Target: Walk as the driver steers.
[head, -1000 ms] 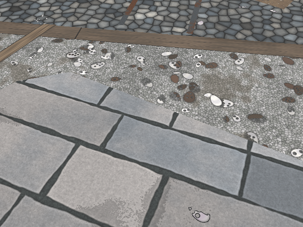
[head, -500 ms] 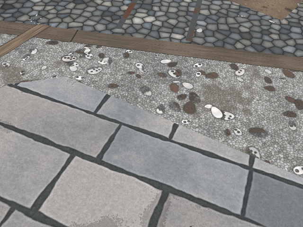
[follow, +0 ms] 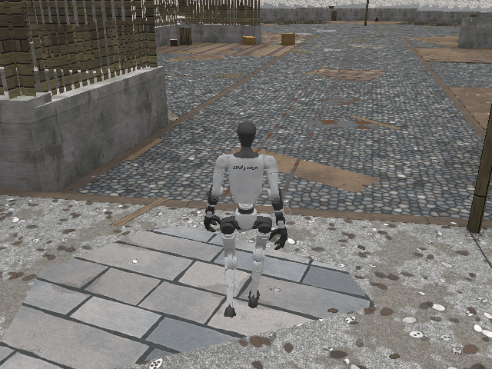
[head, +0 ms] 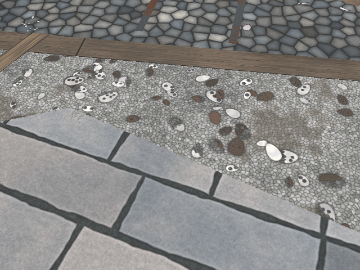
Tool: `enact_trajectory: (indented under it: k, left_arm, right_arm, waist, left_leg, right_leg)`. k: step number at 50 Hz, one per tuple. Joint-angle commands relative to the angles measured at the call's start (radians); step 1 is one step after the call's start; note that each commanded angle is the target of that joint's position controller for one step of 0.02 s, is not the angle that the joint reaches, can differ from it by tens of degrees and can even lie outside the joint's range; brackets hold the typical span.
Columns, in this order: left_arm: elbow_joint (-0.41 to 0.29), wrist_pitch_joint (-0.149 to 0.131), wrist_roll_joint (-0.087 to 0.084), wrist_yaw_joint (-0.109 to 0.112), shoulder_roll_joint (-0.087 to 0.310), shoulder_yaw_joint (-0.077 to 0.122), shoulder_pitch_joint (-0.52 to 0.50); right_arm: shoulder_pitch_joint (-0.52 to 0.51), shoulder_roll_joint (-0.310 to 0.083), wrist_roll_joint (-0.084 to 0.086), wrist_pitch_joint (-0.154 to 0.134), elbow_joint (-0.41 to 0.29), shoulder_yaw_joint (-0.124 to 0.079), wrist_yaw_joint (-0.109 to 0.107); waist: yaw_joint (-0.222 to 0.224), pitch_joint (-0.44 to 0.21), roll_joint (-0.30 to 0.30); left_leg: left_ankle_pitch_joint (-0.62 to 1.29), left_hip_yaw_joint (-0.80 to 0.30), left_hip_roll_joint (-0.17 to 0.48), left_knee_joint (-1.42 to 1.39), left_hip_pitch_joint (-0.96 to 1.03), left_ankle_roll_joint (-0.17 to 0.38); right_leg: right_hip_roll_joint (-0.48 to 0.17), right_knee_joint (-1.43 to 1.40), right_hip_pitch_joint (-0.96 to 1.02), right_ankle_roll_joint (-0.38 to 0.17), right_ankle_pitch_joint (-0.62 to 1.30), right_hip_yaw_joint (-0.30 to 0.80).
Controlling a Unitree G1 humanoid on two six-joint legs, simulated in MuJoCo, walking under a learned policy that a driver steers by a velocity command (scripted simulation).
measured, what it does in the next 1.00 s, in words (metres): walks ahead: left foot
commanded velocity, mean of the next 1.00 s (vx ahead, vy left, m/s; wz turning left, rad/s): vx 0.50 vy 0.00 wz -0.11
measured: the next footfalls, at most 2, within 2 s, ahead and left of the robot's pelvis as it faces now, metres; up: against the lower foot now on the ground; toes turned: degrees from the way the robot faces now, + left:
left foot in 0.46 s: +0.44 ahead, +0.10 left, +0.00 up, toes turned +4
right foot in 1.02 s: +0.72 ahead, -0.08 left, +0.00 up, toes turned -15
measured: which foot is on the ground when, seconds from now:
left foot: up 0.00-0.44, down 0.46-1.00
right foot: down 0.00-0.48, up 0.50-1.00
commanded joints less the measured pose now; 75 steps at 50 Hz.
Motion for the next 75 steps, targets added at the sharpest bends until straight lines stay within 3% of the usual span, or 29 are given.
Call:
enact_trajectory:
  k: [1, 3, 6, 12, 17, 20, 22, 23, 24, 25, 26, 27, 29, 31, 35, 40, 45, 48, 50, 51, 52, 53, 54, 56, 58, 62, 71, 73, 75]
  left_arm:
    - [0.02, -0.017, -0.006, 0.001, 0.058, 0.011, 0.134]
    - [0.053, -0.033, -0.005, 0.01, 0.028, -0.003, 0.18]
    - [0.075, -0.046, -0.007, 0.014, 0.072, 0.0, 0.251]
    - [0.088, -0.043, -0.012, 0.014, 0.069, -0.013, 0.364]
    - [0.117, -0.039, -0.002, 0.026, 0.077, -0.016, 0.448]
    - [0.118, -0.036, 0.006, 0.034, 0.097, -0.011, 0.417]
    - [0.116, -0.032, 0.006, 0.035, 0.116, -0.006, 0.386]
    - [0.105, -0.031, -0.004, 0.033, 0.111, -0.009, 0.366]
    - [0.066, -0.032, -0.03, 0.025, 0.045, -0.025, 0.395]
    - [0.074, -0.03, -0.047, 0.016, 0.042, -0.014, 0.472]
    - [0.058, -0.023, -0.021, 0.02, 0.098, 0.001, 0.374]
    - [0.031, -0.028, -0.013, 0.015, 0.083, 0.0, 0.287]
    - [0.025, -0.015, 0.006, 0.008, 0.051, 0.002, 0.261]
    - [0.034, 0.009, 0.018, -0.004, 0.017, -0.002, 0.292]
    - [-0.015, 0.034, 0.011, -0.017, 0.028, 0.001, 0.164]
    - [-0.083, 0.029, -0.002, -0.024, 0.019, -0.012, -0.021]
    - [-0.139, 0.023, 0.004, -0.029, 0.02, -0.02, -0.139]
    - [-0.131, 0.02, 0.009, -0.022, 0.045, -0.004, -0.064]
    - [-0.072, 0.012, 0.014, -0.016, 0.084, 0.021, 0.135]
    - [-0.036, 0.008, 0.029, -0.01, 0.141, 0.046, 0.279]
    - [-0.047, 0.011, 0.037, 0.002, 0.257, 0.078, 0.337]
    - [-0.047, 0.028, 0.005, -0.003, 0.263, 0.078, 0.322]
    - [-0.05, 0.034, -0.008, 0.001, 0.242, 0.072, 0.247]
    - [-0.064, 0.028, -0.012, 0.005, 0.151, 0.048, 0.153]
    - [-0.067, 0.011, -0.023, 0.012, 0.123, 0.035, 0.137]
    - [-0.062, -0.007, -0.025, 0.012, 0.177, 0.045, 0.216]
    - [-0.075, 0.008, -0.013, 0.021, 0.19, 0.045, 0.38]
    - [-0.083, 0.009, -0.006, 0.027, 0.202, 0.047, 0.384]
    - [-0.103, 0.008, -0.004, 0.033, 0.222, 0.052, 0.337]
  right_arm:
    - [-0.026, -0.087, -0.017, -0.008, -0.078, -0.027, 0.008]
    - [0.01, -0.044, -0.029, 0.017, -0.072, -0.022, 0.018]
    - [-0.072, -0.047, -0.032, 0.04, -0.107, -0.024, 0.026]
    - [-0.351, -0.052, -0.013, 0.041, -0.206, -0.015, 0.036]
    - [-0.478, -0.056, -0.007, 0.033, -0.251, -0.008, 0.034]
    - [-0.436, -0.078, -0.009, 0.02, -0.253, -0.018, 0.026]
    - [-0.222, -0.115, -0.012, 0.008, -0.185, -0.041, 0.011]
    - [-0.052, -0.152, -0.028, -0.002, -0.134, -0.058, 0.001]
    - [0.099, -0.253, -0.054, -0.005, -0.115, -0.085, -0.009]
    - [0.077, -0.268, -0.029, 0.012, -0.112, -0.094, 0.005]
    - [-0.041, -0.221, -0.004, 0.02, -0.129, -0.083, 0.012]
    - [-0.126, -0.155, 0.001, 0.014, -0.143, -0.064, 0.017]
    - [-0.151, -0.076, -0.004, -0.002, -0.121, -0.039, 0.011]
    - [-0.103, -0.07, -0.003, -0.017, -0.094, -0.032, 0.004]
    - [-0.033, -0.124, -0.006, -0.031, -0.076, -0.04, 0.001]
    - [0.026, -0.111, -0.005, -0.035, -0.072, -0.028, -0.004]
    - [0.099, -0.125, -0.011, -0.032, -0.046, -0.029, -0.023]
    - [0.072, -0.162, -0.014, -0.021, -0.051, -0.038, -0.037]
    - [0.049, -0.189, -0.015, -0.005, -0.064, -0.046, -0.037]
    - [0.022, -0.193, -0.008, -0.003, -0.091, -0.047, -0.032]
    - [0.059, -0.105, 0.016, -0.009, -0.156, -0.031, -0.011]
    - [-0.019, -0.151, 0.006, -0.019, -0.192, -0.043, -0.001]
    - [-0.117, -0.152, 0.001, -0.03, -0.227, -0.042, 0.006]
    - [-0.127, -0.145, -0.005, -0.034, -0.227, -0.042, 0.005]
    - [-0.097, -0.124, -0.035, 0.007, -0.231, -0.039, 0.007]
    - [-0.197, -0.121, -0.038, 0.045, -0.287, -0.037, 0.018]
    - [-0.515, -0.138, -0.023, 0.039, -0.424, -0.018, 0.031]
    - [-0.543, -0.148, -0.017, 0.029, -0.449, -0.015, 0.032]
    - [-0.474, -0.172, -0.013, 0.019, -0.444, -0.018, 0.029]
  waist:
    - [0.023, -0.024, -0.001]
    - [-0.017, -0.024, -0.028]
    - [-0.022, 0.004, -0.045]
    - [0.044, 0.041, -0.064]
    - [0.085, 0.044, -0.084]
    - [0.04, 0.021, -0.095]
    - [-0.053, -0.087, -0.094]
    - [-0.125, -0.174, -0.075]
    - [-0.144, -0.316, 0.068]
    - [-0.093, -0.399, 0.197]
    - [-0.055, -0.245, 0.05]
    - [-0.039, -0.123, 0.013]
    - [0.025, -0.027, 0.0]
    - [0.051, -0.03, 0.022]
    - [0.046, 0.009, 0.03]
    - [0.004, 0.037, 0.043]
    - [-0.028, 0.052, 0.045]
    - [0.022, -0.011, 0.076]
    - [0.104, -0.123, 0.083]
    - [0.177, -0.197, 0.044]
    - [0.146, -0.314, -0.172]
    - [0.136, -0.358, -0.13]
    - [0.109, -0.197, -0.065]
    - [0.033, -0.056, 0.033]
    - [-0.013, -0.054, 0.0]
    - [0.001, -0.043, -0.039]
    - [0.116, -0.024, -0.082]
    - [0.118, -0.022, -0.091]
    - [0.07, -0.034, -0.104]
  left_leg:
    - [0.127, -0.058, 0.099, 0.114, -0.365, 0.013]
    - [0.13, -0.047, 0.114, 0.042, -0.288, -0.008]
    - [0.179, -0.01, 0.131, -0.045, -0.362, -0.035]
    - [0.38, 0.064, 0.118, -0.369, -0.443, -0.07]
    - [0.384, 0.098, 0.073, -0.536, -0.441, -0.04]
    - [0.273, 0.108, 0.03, -0.598, -0.342, 0.008]
    - [0.244, 0.123, -0.028, -0.667, -0.099, 0.051]
    - [0.282, 0.063, 0.031, -0.699, 0.145, 0.085]
    - [0.195, -0.278, 0.307, -0.714, 0.429, 0.164]
    - [0.182, -0.697, 0.467, -0.852, 0.541, 0.285]
    - [0.101, -0.569, 0.413, -0.879, 0.411, 0.244]
    - [0.127, -0.438, 0.374, -0.918, 0.261, 0.213]
    - [0.273, -0.266, 0.283, -0.972, 0.074, 0.138]
    - [0.368, -0.187, 0.244, -0.989, 0.026, 0.119]
    - [0.42, -0.078, 0.228, -1.038, 0.04, 0.105]
    - [0.538, 0.05, 0.203, -1.047, 0.099, 0.054]
    - [0.722, 0.125, 0.252, -0.986, 0.268, 0.043]
    - [1.127, 0.174, 0.273, -0.799, 0.346, 0.031]
    - [1.178, 0.201, 0.27, -0.489, 0.313, 0.021]
    - [0.965, 0.212, 0.25, -0.235, 0.135, -0.003]
    - [0.249, 0.22, 0.095, 0.176, -0.27, -0.055]
    - [-0.121, 0.014, -0.022, 0.333, -0.463, -0.062]
    - [-0.018, -0.044, 0.06, 0.301, -0.565, -0.052]
    - [0.087, -0.036, 0.124, 0.126, -0.476, -0.063]
    - [0.093, -0.034, 0.144, 0.03, -0.37, -0.097]
    - [0.186, 0.002, 0.143, -0.112, -0.422, -0.143]
    - [0.357, -0.002, 0.077, -0.451, -0.539, -0.14]
    - [0.342, -0.008, 0.058, -0.519, -0.501, -0.123]
    - [0.303, -0.018, 0.036, -0.602, -0.352, -0.096]
  right_leg:
    - [-0.334, -0.396, 0.268, -0.125, -0.079, 0.476]
    - [-0.286, -0.411, 0.196, -0.095, 0.067, 0.359]
    - [-0.261, -0.435, 0.198, -0.091, 0.168, 0.277]
    - [-0.212, -0.441, 0.288, -0.04, 0.373, 0.18]
    - [-0.247, -0.391, 0.458, -0.045, 0.516, 0.168]
    - [-0.276, -0.284, 0.524, -0.043, 0.766, 0.15]
    - [-0.259, -0.044, 0.515, -0.021, 0.926, 0.128]
    - [-0.229, 0.163, 0.375, -0.005, 0.764, 0.106]
    - [-0.137, 0.51, 0.102, 0.026, 0.316, 0.051]
    - [0.026, 0.794, -0.148, 0.043, -0.333, 0.112]
    - [-0.057, 0.817, -0.238, 0.029, -0.251, 0.191]
    - [-0.091, 0.768, -0.248, 0.03, -0.171, 0.191]
    - [-0.145, 0.641, -0.164, 0.043, -0.108, 0.188]
    - [-0.149, 0.591, -0.111, 0.063, -0.089, 0.169]
    - [-0.164, 0.493, -0.23, 0.088, 0.024, 0.153]
    - [-0.138, 0.238, -0.255, 0.085, 0.197, 0.114]
    - [-0.106, 0.071, -0.246, 0.038, 0.164, 0.034]
    - [-0.031, 0.039, -0.125, -0.02, 0.024, -0.021]
    - [0.031, -0.029, 0.098, -0.072, -0.015, -0.03]
    - [-0.035, -0.084, 0.33, -0.122, -0.02, 0.09]
    - [-0.345, -0.108, 0.655, -0.274, -0.009, 0.569]
    - [-0.421, -0.258, 0.701, -0.328, 0.008, 0.89]
    - [-0.387, -0.283, 0.585, -0.284, -0.009, 0.719]
    - [-0.301, -0.33, 0.338, -0.192, 0.154, 0.532]
    - [-0.225, -0.346, 0.225, -0.157, 0.272, 0.424]
    - [-0.173, -0.363, 0.205, -0.14, 0.358, 0.381]
    - [-0.174, -0.295, 0.42, -0.098, 0.436, 0.462]
    - [-0.19, -0.26, 0.448, -0.091, 0.48, 0.489]
    - [-0.193, -0.212, 0.415, -0.056, 0.539, 0.502]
